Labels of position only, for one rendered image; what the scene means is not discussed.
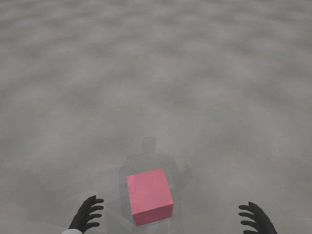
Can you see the robot left hand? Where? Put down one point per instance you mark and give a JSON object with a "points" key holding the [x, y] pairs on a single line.
{"points": [[82, 216]]}

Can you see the carton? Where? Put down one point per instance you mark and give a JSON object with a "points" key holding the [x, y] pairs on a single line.
{"points": [[149, 195]]}

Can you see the robot right hand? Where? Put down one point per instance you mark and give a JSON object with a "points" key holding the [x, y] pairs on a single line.
{"points": [[262, 222]]}

